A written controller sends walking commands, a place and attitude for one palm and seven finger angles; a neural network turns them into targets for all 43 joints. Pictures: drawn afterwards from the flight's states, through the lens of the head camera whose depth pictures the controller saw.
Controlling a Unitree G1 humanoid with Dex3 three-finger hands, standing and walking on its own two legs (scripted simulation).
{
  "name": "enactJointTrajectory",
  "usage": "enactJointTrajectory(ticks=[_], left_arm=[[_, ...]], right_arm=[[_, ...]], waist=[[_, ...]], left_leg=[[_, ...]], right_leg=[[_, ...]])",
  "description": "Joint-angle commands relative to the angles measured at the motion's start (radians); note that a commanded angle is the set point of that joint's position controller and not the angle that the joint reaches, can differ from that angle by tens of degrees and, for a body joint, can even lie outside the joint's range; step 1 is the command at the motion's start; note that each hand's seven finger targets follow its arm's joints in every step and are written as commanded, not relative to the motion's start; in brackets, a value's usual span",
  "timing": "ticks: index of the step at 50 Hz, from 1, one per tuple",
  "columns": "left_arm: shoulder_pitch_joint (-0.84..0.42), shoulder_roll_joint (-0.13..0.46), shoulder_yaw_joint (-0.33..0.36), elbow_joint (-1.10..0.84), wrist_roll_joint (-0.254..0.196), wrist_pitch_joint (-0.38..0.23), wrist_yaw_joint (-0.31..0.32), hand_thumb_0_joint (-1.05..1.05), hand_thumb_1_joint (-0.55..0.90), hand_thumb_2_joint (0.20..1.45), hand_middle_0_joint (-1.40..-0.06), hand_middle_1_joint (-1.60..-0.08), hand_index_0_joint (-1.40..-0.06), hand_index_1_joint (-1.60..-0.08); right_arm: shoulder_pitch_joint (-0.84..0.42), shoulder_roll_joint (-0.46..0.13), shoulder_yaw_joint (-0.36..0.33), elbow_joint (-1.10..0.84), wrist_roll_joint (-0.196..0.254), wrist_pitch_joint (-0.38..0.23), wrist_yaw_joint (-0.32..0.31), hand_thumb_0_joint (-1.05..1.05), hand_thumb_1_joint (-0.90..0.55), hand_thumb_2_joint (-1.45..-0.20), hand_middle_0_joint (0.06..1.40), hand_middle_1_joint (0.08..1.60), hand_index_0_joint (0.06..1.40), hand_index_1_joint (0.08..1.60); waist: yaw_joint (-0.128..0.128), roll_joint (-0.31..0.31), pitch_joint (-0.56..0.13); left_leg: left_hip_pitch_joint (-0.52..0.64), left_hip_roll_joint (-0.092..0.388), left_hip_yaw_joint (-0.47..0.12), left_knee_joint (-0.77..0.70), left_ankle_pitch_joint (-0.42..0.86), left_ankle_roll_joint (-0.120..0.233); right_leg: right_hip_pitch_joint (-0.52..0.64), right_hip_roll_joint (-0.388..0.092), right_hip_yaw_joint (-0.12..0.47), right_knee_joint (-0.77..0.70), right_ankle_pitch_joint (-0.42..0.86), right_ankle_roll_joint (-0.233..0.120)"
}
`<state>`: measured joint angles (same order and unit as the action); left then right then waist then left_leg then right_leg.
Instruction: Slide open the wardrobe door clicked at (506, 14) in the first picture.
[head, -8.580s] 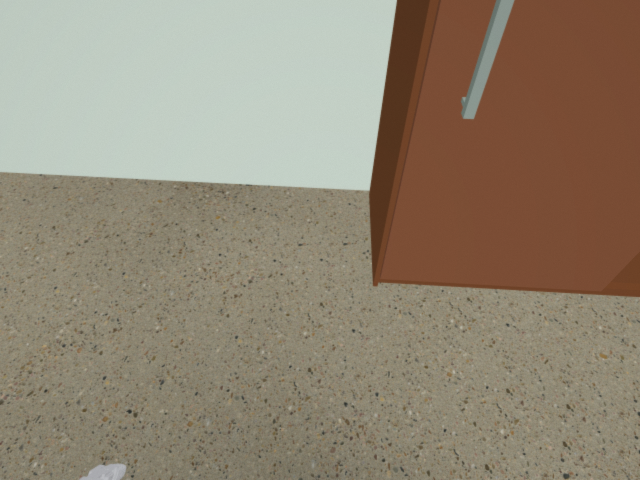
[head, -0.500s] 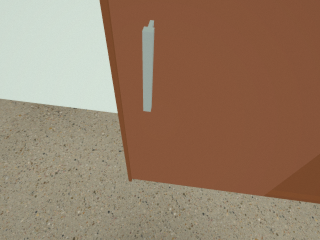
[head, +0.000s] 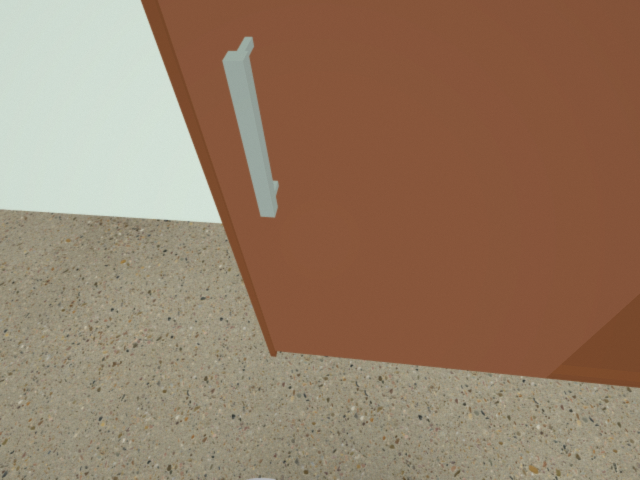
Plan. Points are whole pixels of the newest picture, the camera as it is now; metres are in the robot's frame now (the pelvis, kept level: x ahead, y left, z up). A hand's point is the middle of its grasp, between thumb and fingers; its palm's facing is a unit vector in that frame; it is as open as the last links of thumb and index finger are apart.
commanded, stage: come to a stop and stand still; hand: left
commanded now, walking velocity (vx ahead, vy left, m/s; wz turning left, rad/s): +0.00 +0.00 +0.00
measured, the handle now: (259, 137) +0.54 +0.13 +0.14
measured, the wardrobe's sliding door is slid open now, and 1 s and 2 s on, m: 0.00 0.00 0.00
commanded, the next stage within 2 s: look again from close up in 1.36 s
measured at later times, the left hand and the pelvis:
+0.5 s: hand out of the picture -0.04 +0.20 -0.18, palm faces +0.04 -0.98 -0.20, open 7.3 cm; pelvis -0.01 +0.03 +0.00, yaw -1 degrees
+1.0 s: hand out of the picture +0.05 +0.20 -0.16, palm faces +0.03 -0.97 -0.26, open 7.3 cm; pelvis +0.00 +0.01 +0.00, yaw +0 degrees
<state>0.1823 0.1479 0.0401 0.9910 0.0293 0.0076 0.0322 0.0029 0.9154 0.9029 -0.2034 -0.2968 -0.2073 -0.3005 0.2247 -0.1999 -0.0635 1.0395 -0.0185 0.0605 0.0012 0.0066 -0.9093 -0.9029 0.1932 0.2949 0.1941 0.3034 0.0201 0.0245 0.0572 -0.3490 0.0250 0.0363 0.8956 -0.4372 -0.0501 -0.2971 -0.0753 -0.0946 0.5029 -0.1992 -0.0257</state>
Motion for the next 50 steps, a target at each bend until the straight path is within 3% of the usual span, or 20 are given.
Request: enactJointTrajectory(ticks=[1, 3, 4, 5, 6, 7, 8, 10, 13, 15, 18, 22, 23, 24, 25, 26, 27, 30, 39, 50], left_arm=[[0.076, 0.218, 0.054, -0.012, 0.005, -0.007, 0.007, 0.0, 0.9, 0.9, -0.2, -0.3, -0.2, -0.3], [0.05, 0.209, 0.051, -0.008, -0.003, -0.002, 0.006, 0.0, 0.9, 0.9, -0.2, -0.3, -0.2, -0.3], [0.033, 0.191, 0.046, -0.006, -0.01, 0.001, 0.005, 0.0, 0.9, 0.9, -0.2, -0.3, -0.2, -0.3], [0.031, 0.157, 0.036, -0.012, -0.017, 0.007, 0.003, 0.0, 0.9, 0.9, -0.2, -0.3, -0.2, -0.3], [0.038, 0.114, 0.025, -0.015, -0.019, 0.01, -0.004, 0.0, 0.9, 0.9, -0.2, -0.3, -0.2, -0.3], [0.041, 0.089, 0.021, -0.023, -0.018, 0.008, -0.008, 0.0, 0.9, 0.9, -0.2, -0.3, -0.2, -0.3], [0.022, 0.091, 0.016, 0.0, -0.008, 0.017, -0.007, 0.0, 0.9, 0.9, -0.2, -0.3, -0.2, -0.3], [0.061, 0.089, 0.009, 0.034, -0.004, 0.019, -0.013, 0.0, 0.9, 0.9, -0.2, -0.3, -0.2, -0.3], [0.112, 0.106, -0.001, 0.075, -0.009, 0.005, -0.013, 0.0, 0.9, 0.9, -0.2, -0.3, -0.2, -0.3], [0.11, 0.118, -0.002, 0.089, -0.009, 0.003, -0.012, 0.0, 0.9, 0.9, -0.2, -0.3, -0.2, -0.3], [0.122, 0.109, -0.009, 0.106, -0.011, -0.004, -0.009, 0.0, 0.9, 0.9, -0.2, -0.3, -0.2, -0.3], [0.135, 0.098, -0.013, 0.121, -0.015, -0.014, -0.005, 0.0, 0.9, 0.9, -0.2, -0.3, -0.2, -0.3], [0.232, 0.116, -0.03, 0.152, -0.009, -0.033, 0.041, 0.0, 0.9, 0.9, -0.2, -0.3, -0.2, -0.3], [0.202, 0.156, -0.022, 0.121, -0.011, -0.044, 0.031, 0.0, 0.9, 0.9, -0.2, -0.3, -0.2, -0.3], [0.187, 0.146, -0.024, 0.108, -0.011, -0.045, 0.022, 0.0, 0.9, 0.9, -0.2, -0.3, -0.2, -0.3], [0.165, 0.131, -0.026, 0.105, -0.01, -0.043, 0.014, 0.0, 0.9, 0.9, -0.2, -0.3, -0.2, -0.3], [0.163, 0.118, -0.029, 0.102, -0.012, -0.041, 0.008, 0.0, 0.9, 0.9, -0.2, -0.3, -0.2, -0.3], [0.15, 0.089, -0.034, 0.11, -0.015, -0.038, 0.001, 0.0, 0.9, 0.9, -0.2, -0.3, -0.2, -0.3], [0.124, 0.123, -0.017, 0.104, -0.019, -0.044, 0.001, 0.0, 0.9, 0.9, -0.2, -0.3, -0.2, -0.3], [0.072, 0.156, -0.003, 0.075, -0.02, -0.04, -0.004, 0.0, 0.9, 0.9, -0.2, -0.3, -0.2, -0.3]], right_arm=[[0.023, -0.019, 0.002, -0.059, 0.007, -0.036, -0.006, 0.0, -0.9, -0.9, 0.2, 0.3, 0.2, 0.3], [0.101, -0.01, 0.011, -0.03, 0.007, -0.045, -0.011, 0.0, -0.9, -0.9, 0.2, 0.3, 0.2, 0.3], [0.135, -0.015, 0.014, -0.011, 0.009, -0.052, -0.014, 0.0, -0.9, -0.9, 0.2, 0.3, 0.2, 0.3], [0.147, -0.044, 0.012, -0.007, 0.005, -0.058, -0.016, 0.0, -0.9, -0.9, 0.2, 0.3, 0.2, 0.3], [0.114, -0.084, 0.007, -0.021, 0.0, -0.061, -0.02, 0.0, -0.9, -0.9, 0.2, 0.3, 0.2, 0.3], [0.07, -0.12, 0.007, -0.044, -0.002, -0.059, -0.024, 0.0, -0.9, -0.9, 0.2, 0.3, 0.2, 0.3], [0.016, -0.107, 0.011, -0.038, -0.002, -0.06, -0.023, 0.0, -0.9, -0.9, 0.2, 0.3, 0.2, 0.3], [-0.021, -0.093, 0.02, -0.04, 0.001, -0.062, -0.028, 0.0, -0.9, -0.9, 0.2, 0.3, 0.2, 0.3], [0.023, -0.073, 0.024, -0.014, 0.006, -0.069, -0.031, 0.0, -0.9, -0.9, 0.2, 0.3, 0.2, 0.3], [0.049, -0.069, 0.023, -0.004, 0.008, -0.064, -0.027, 0.0, -0.9, -0.9, 0.2, 0.3, 0.2, 0.3], [0.091, -0.049, 0.028, 0.016, 0.009, -0.063, -0.027, 0.0, -0.9, -0.9, 0.2, 0.3, 0.2, 0.3], [0.126, -0.035, 0.035, 0.038, 0.011, -0.074, -0.03, 0.0, -0.9, -0.9, 0.2, 0.3, 0.2, 0.3], [0.032, -0.081, 0.037, -0.028, 0.012, -0.091, -0.018, 0.0, -0.9, -0.9, 0.2, 0.3, 0.2, 0.3], [0.099, -0.027, 0.042, -0.044, 0.009, -0.09, -0.016, 0.0, -0.9, -0.9, 0.2, 0.3, 0.2, 0.3], [0.138, -0.025, 0.046, -0.041, 0.009, -0.096, -0.016, 0.0, -0.9, -0.9, 0.2, 0.3, 0.2, 0.3], [0.153, -0.021, 0.049, -0.045, 0.0, -0.103, -0.015, 0.0, -0.9, -0.9, 0.2, 0.3, 0.2, 0.3], [0.152, -0.029, 0.05, -0.052, 0.002, -0.104, -0.02, 0.0, -0.9, -0.9, 0.2, 0.3, 0.2, 0.3], [0.167, -0.045, 0.05, -0.057, 0.006, -0.101, -0.029, 0.0, -0.9, -0.9, 0.2, 0.3, 0.2, 0.3], [0.176, -0.046, 0.057, -0.014, 0.001, -0.103, -0.032, 0.0, -0.9, -0.9, 0.2, 0.3, 0.2, 0.3], [0.16, -0.052, 0.054, 0.012, -0.002, -0.094, -0.03, 0.0, -0.9, -0.9, 0.2, 0.3, 0.2, 0.3]], waist=[[0.032, -0.209, -0.089], [-0.004, -0.205, -0.107], [-0.021, -0.167, -0.108], [-0.024, -0.064, -0.091], [-0.009, 0.058, -0.058], [0.008, 0.092, -0.023], [0.007, 0.175, 0.018], [0.027, 0.151, 0.076], [0.021, 0.08, 0.019], [0.01, 0.036, 0.053], [-0.002, -0.028, 0.066], [-0.012, -0.024, 0.006], [0.019, 0.022, 0.024], [-0.022, 0.063, -0.096], [-0.03, 0.08, -0.106], [-0.028, 0.151, -0.086], [-0.024, 0.138, -0.07], [-0.026, -0.03, 0.008], [-0.019, -0.053, 0.018], [-0.019, -0.046, 0.013]], left_leg=[[0.017, 0.001, 0.015, -0.237, -0.002, 0.011], [0.145, -0.013, 0.035, -0.412, 0.118, 0.019], [0.232, -0.005, 0.031, -0.51, 0.188, 0.024], [0.266, 0.062, -0.047, -0.56, 0.18, 0.047], [0.193, 0.171, -0.167, -0.615, 0.148, 0.088], [0.059, 0.229, -0.204, -0.654, 0.083, 0.118], [-0.049, 0.218, -0.209, -0.73, -0.06, 0.117], [-0.087, 0.177, -0.161, -0.73, -0.047, 0.104], [0.018, 0.12, -0.096, -0.648, 0.078, 0.083], [-0.005, 0.104, -0.09, -0.655, -0.02, 0.071], [0.035, 0.082, -0.064, -0.622, 0.038, 0.065], [0.095, 0.085, -0.051, -0.602, 0.138, 0.064], [0.054, 0.098, 0.007, -0.435, 0.234, 0.04], [0.084, 0.034, -0.019, -0.462, 0.139, 0.04], [0.108, 0.058, -0.037, -0.489, 0.176, 0.05], [0.095, 0.072, -0.054, -0.499, 0.25, 0.059], [0.082, 0.088, -0.07, -0.516, 0.277, 0.068], [0.067, 0.086, -0.074, -0.535, 0.255, 0.079], [0.11, 0.064, -0.044, -0.548, 0.289, 0.071], [0.121, 0.061, -0.028, -0.552, 0.231, 0.059]], right_leg=[[0.14, -0.229, 0.257, -0.21, 0.066, -0.13], [0.087, -0.183, 0.217, -0.173, 0.031, -0.087], [0.028, -0.152, 0.191, -0.142, -0.026, -0.053], [-0.05, -0.092, 0.149, -0.094, -0.128, -0.013], [-0.061, -0.026, 0.087, -0.038, -0.135, 0.028], [-0.002, -0.006, 0.036, -0.022, -0.102, 0.05], [0.067, 0.002, 0.015, 0.02, -0.101, 0.061], [0.102, 0.0, 0.024, 0.034, -0.026, 0.055], [0.123, -0.015, 0.06, -0.069, 0.04, 0.05], [0.117, -0.023, 0.082, -0.107, -0.029, 0.05], [0.077, -0.037, 0.114, -0.156, -0.059, 0.042], [0.096, -0.043, 0.108, -0.154, 0.007, 0.035], [0.11, -0.077, 0.121, -0.06, 0.207, 0.013], [0.124, -0.096, 0.153, -0.063, 0.081, -0.01], [0.091, -0.072, 0.131, -0.05, -0.042, -0.018], [0.081, -0.047, 0.093, -0.013, -0.007, -0.015], [0.087, -0.031, 0.08, -0.006, 0.008, -0.011], [0.074, -0.029, 0.08, -0.032, 0.03, -0.005], [0.108, -0.05, 0.1, -0.047, 0.139, -0.013], [0.104, -0.061, 0.119, -0.105, 0.044, -0.022]])
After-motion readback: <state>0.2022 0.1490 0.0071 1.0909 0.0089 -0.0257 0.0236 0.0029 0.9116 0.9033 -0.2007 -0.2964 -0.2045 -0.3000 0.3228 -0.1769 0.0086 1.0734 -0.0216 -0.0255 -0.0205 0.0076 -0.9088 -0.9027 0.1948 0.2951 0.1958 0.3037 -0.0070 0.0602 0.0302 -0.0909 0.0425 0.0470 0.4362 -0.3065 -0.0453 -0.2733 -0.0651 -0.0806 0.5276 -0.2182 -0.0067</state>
